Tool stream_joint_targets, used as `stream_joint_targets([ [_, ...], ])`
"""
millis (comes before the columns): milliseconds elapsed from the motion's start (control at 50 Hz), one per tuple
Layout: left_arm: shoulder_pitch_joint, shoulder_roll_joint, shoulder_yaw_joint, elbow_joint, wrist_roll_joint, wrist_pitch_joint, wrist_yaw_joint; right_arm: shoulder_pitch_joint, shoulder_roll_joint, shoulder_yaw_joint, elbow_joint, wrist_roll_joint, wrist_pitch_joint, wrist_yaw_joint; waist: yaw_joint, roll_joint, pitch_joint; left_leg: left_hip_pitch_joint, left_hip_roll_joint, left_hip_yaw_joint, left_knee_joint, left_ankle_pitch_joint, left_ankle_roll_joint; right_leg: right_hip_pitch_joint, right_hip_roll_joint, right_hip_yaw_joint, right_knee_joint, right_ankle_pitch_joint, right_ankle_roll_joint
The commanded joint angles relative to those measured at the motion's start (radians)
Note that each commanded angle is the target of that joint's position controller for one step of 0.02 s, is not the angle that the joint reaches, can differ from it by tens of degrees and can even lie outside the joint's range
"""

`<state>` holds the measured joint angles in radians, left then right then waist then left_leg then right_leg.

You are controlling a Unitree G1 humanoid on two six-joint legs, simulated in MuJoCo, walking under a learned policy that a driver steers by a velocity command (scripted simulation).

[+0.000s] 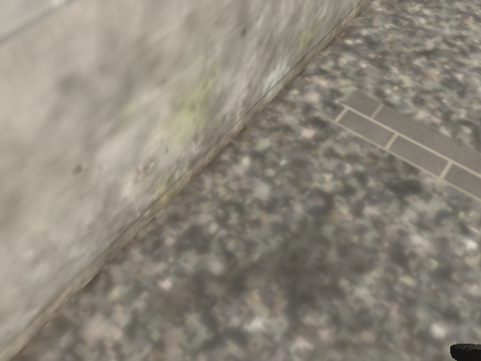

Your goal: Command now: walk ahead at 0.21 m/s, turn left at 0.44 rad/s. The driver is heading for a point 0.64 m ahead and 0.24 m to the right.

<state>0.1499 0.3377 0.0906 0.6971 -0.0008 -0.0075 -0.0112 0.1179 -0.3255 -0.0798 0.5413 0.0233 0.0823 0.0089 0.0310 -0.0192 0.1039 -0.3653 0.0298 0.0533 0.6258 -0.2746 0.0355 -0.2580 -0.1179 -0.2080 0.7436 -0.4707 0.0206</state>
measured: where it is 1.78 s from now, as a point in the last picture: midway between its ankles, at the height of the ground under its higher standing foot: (367, 245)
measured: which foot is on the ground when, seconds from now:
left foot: down 0.00-0.58, up 0.60-0.98, down 1.00-1.00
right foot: up 0.00-0.56, down 0.58-1.00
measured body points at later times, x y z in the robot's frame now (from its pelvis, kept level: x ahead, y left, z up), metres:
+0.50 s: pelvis +0.22 -0.05 -0.01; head +0.24 -0.06 +0.44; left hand +0.45 +0.16 -0.09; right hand +0.17 -0.33 -0.14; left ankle +0.02 +0.11 -0.72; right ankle +0.37 -0.21 -0.68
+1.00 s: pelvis +0.62 -0.23 -0.02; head +0.64 -0.27 +0.43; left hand +0.79 +0.00 -0.12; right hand +0.70 -0.57 -0.06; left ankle +0.84 -0.28 -0.72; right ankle +0.38 -0.19 -0.71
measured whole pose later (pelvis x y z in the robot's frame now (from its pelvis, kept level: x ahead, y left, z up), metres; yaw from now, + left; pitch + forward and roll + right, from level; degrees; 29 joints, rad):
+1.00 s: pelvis +0.62 -0.23 -0.02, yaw -38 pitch +1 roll +0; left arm 0.43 0.29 0.06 0.78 -0.01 -0.03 0.04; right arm -0.01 -0.27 -0.02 0.57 -0.02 -0.15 0.03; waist 0.08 0.04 0.06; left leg -0.56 -0.05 -0.01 0.42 0.23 0.01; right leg 0.08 0.13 0.25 0.55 -0.55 -0.10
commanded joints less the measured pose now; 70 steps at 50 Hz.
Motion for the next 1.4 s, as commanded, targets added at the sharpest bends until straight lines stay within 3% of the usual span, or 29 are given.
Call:
stream_joint_targets([
  [20,-0.069,0.098,0.006,-0.104,-0.008,-0.052,-0.023,0.323,-0.196,-0.052,0.003,-0.006,-0.059,-0.015,-0.18,0.164,-0.378,0.566,0.407,-0.706,-0.382,-0.324,0.357,-0.551,0.054,0.251,0.524,-0.222,0.015],
  [40,-0.091,0.117,0.009,-0.119,-0.041,-0.057,-0.029,0.288,-0.161,-0.034,0.043,0.0,-0.081,-0.012,-0.147,0.198,-0.229,0.458,0.367,-0.619,-0.439,-0.567,0.289,-0.589,0.023,0.228,0.491,-0.154,-0.017],
  [80,-0.062,0.134,0.013,-0.09,-0.014,-0.06,-0.02,0.173,-0.123,-0.011,0.059,-0.014,-0.104,-0.027,-0.095,0.202,-0.096,0.332,0.289,-0.451,-0.464,-0.49,0.192,-0.567,-0.013,0.216,0.411,0.04,-0.021],
  [180,-0.009,0.087,0.003,-0.071,-0.036,-0.058,-0.017,0.209,-0.118,-0.002,0.102,-0.061,-0.164,-0.032,-0.08,0.122,-0.051,0.307,0.266,-0.169,-0.529,-0.246,0.117,-0.635,0.018,0.304,0.437,0.387,0.01],
  [300,0.006,0.053,-0.006,-0.095,-0.024,-0.04,-0.022,0.234,-0.105,0.009,0.159,-0.065,-0.177,-0.03,-0.066,0.13,0.003,0.306,0.268,0.032,-0.562,-0.089,0.089,-0.681,0.018,0.272,0.369,0.546,0.039],
  [440,-0.097,-0.001,-0.048,-0.151,-0.041,-0.047,-0.088,0.26,-0.13,-0.001,0.212,-0.046,-0.14,-0.038,-0.083,0.087,0.104,0.521,0.316,0.185,-0.551,0.074,0.062,-0.734,-0.029,0.18,0.169,0.45,-0.064],
  [500,-0.069,0.034,-0.043,-0.164,-0.055,-0.043,-0.094,0.218,-0.183,-0.015,0.206,-0.056,-0.112,-0.034,-0.027,0.132,0.051,0.515,0.293,0.27,-0.406,0.697,0.041,-0.501,0.05,0.044,0.112,0.298,-0.131],
  [540,0.191,0.13,0.007,-0.115,-0.075,-0.035,-0.082,0.184,-0.245,-0.027,0.194,-0.051,-0.097,-0.037,0.128,0.206,-0.121,0.456,0.293,0.277,-0.027,1.232,0.039,-0.14,0.171,-0.013,0.156,0.139,-0.183],
  [560,0.417,0.221,0.057,-0.048,-0.072,-0.03,-0.069,0.164,-0.248,-0.026,0.175,-0.039,-0.106,-0.038,0.24,0.15,-0.245,0.285,0.261,0.252,0.282,1.186,0.017,0.233,0.223,0.041,0.05,0.191,-0.229],
  [580,0.461,0.285,0.074,0.011,-0.066,-0.016,-0.043,0.198,-0.095,0.016,0.155,-0.044,-0.143,-0.032,0.183,-0.092,-0.199,-0.051,0.142,0.192,0.663,0.282,-0.043,0.45,0.142,0.297,-0.015,0.14,-0.247],
  [600,0.37,0.358,0.074,-0.038,-0.038,-0.034,-0.038,0.262,0.034,0.058,0.06,-0.027,-0.207,-0.021,0.023,-0.403,-0.34,-0.42,-0.096,-0.024,1.012,-0.31,-0.076,0.654,-0.063,0.98,-0.326,-0.203,-0.459],
  [620,0.412,0.224,0.044,-0.058,-0.031,-0.055,-0.044,0.073,-0.109,0.036,0.002,0.017,-0.259,-0.023,0.122,-0.2,-0.4,-0.487,-0.06,-0.215,0.994,-0.206,-0.027,0.678,-0.13,1.147,-0.525,-0.25,-0.418],
  [640,0.408,0.181,0.036,-0.043,-0.015,-0.072,-0.043,-0.011,-0.13,0.028,-0.028,0.047,-0.28,-0.021,0.106,-0.103,-0.264,-0.556,-0.038,-0.204,0.941,-0.122,0.0,0.583,-0.136,1.11,-0.538,-0.186,-0.385],
  [680,0.273,0.124,0.016,-0.065,-0.011,-0.086,-0.043,0.017,-0.08,0.039,0.003,-0.003,-0.277,-0.026,-0.014,0.111,-0.138,-0.397,0.05,-0.216,0.76,-0.018,0.007,0.248,-0.06,0.887,-0.474,0.012,-0.345],
  [720,0.176,0.114,0.007,-0.096,-0.009,-0.088,-0.027,0.091,-0.096,0.027,0.028,-0.026,-0.238,-0.015,-0.086,0.02,-0.083,-0.309,0.07,-0.218,0.665,0.019,-0.026,0.078,0.009,0.761,-0.511,0.12,-0.36],
  [800,0.184,0.066,-0.016,-0.061,-0.029,-0.076,0.025,-0.085,-0.042,0.042,-0.02,-0.062,-0.215,-0.005,-0.042,0.005,0.043,-0.23,0.019,-0.058,0.275,0.217,-0.092,-0.114,0.133,0.465,-0.505,0.622,-0.285],
  [860,0.314,0.072,-0.011,0.01,-0.025,-0.046,0.044,-0.21,0.04,0.061,-0.05,-0.06,-0.232,0.018,0.071,-0.033,-0.033,-0.035,-0.082,0.025,-0.055,0.574,-0.09,-0.12,0.15,0.418,-0.471,0.667,-0.196],
  [900,0.352,0.081,-0.006,0.047,-0.029,-0.04,0.052,-0.238,0.002,0.04,-0.063,-0.039,-0.237,0.024,0.087,-0.075,-0.049,-0.029,-0.098,-0.019,-0.161,0.631,-0.071,0.003,0.116,0.463,-0.436,0.633,-0.175],
  [940,0.335,0.078,-0.001,0.063,-0.023,-0.038,0.064,-0.187,-0.05,0.014,-0.052,-0.035,-0.24,0.018,0.039,-0.107,-0.089,-0.006,-0.102,-0.06,-0.198,0.596,-0.041,0.142,0.086,0.505,-0.338,0.717,-0.145],
  [980,0.234,0.101,0.012,0.036,-0.011,-0.033,0.065,0.048,-0.101,-0.015,0.011,-0.036,-0.246,0.013,-0.109,-0.127,-0.199,0.192,-0.095,-0.044,-0.205,0.619,-0.021,0.194,0.098,0.486,-0.097,0.924,-0.094],
  [1000,0.169,0.062,-0.002,0.004,0.004,-0.033,0.055,0.23,-0.119,-0.018,0.056,-0.041,-0.242,0.009,-0.195,-0.1,-0.315,0.406,0.011,-0.098,-0.169,0.767,-0.001,0.133,0.127,0.461,0.153,0.807,-0.055],
  [1020,0.411,-0.089,-0.039,0.02,0.022,-0.022,0.041,0.239,-0.158,-0.001,0.073,-0.081,-0.239,0.019,-0.04,0.292,-0.478,0.751,0.321,-0.439,-0.016,1.25,0.176,-0.127,0.282,0.461,0.61,-0.191,0.012],
  [1040,0.58,-0.005,-0.041,0.082,-0.034,-0.014,0.029,0.297,-0.108,0.003,0.098,-0.075,-0.234,0.042,-0.045,0.353,-0.683,0.911,0.448,-0.8,-0.087,0.98,0.325,-0.271,0.293,0.541,0.836,-0.233,0.027],
  [1080,0.257,0.127,-0.014,0.032,-0.024,0.017,0.039,0.104,-0.022,0.028,0.046,-0.048,-0.205,0.032,-0.093,0.043,-0.469,0.593,0.309,-0.558,-0.226,0.588,0.244,-0.254,0.19,0.449,0.741,-0.049,0.037],
  [1100,0.185,0.113,-0.017,0.02,-0.01,0.029,0.045,0.061,-0.006,0.043,0.064,-0.054,-0.203,0.027,-0.064,-0.019,-0.332,0.406,0.274,-0.477,-0.254,0.599,0.224,-0.243,0.164,0.422,0.69,-0.007,0.04],
  [1140,0.193,0.065,-0.021,0.02,-0.006,0.046,0.052,0.048,-0.017,0.044,0.11,-0.057,-0.198,0.026,-0.012,0.047,-0.222,0.196,0.18,-0.344,-0.314,0.609,0.177,-0.148,0.112,0.379,0.525,0.056,0.037],
  [1220,0.18,-0.017,-0.047,0.032,-0.005,0.041,0.074,0.018,-0.019,0.045,0.162,-0.06,-0.191,0.03,0.008,0.105,-0.231,0.127,0.155,-0.234,-0.333,0.77,0.188,-0.052,0.077,0.317,0.19,0.043,0.046],
  [1320,0.097,0.03,-0.037,0.041,-0.001,0.066,0.076,0.009,-0.084,0.032,0.194,-0.047,-0.144,0.015,-0.025,0.141,-0.173,-0.009,0.158,-0.27,-0.45,-0.075,0.163,0.048,0.067,0.273,0.0,0.179,0.003],
  [1400,0.079,0.01,-0.042,0.062,0.024,0.046,0.068,0.029,-0.034,0.052,0.225,-0.033,-0.134,0.005,-0.015,0.104,-0.103,-0.072,0.114,-0.253,-0.42,-0.303,0.089,0.129,0.079,0.249,-0.223,0.245,-0.032],
])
